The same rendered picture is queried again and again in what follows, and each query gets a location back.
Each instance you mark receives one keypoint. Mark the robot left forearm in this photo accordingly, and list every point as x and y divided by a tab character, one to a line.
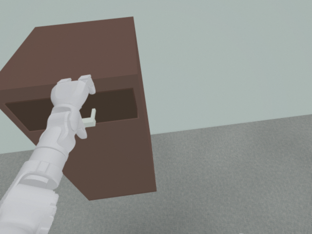
44	167

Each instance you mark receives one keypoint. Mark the drawer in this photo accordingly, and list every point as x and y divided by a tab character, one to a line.
110	106

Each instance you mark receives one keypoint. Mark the robot left hand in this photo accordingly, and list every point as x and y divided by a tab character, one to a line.
74	93

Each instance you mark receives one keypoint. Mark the handle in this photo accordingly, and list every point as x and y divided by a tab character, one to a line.
90	122

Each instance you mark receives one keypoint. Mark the left robot upper arm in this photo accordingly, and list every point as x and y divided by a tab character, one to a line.
28	210

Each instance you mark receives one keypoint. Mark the cabinet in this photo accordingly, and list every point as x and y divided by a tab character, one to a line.
116	158

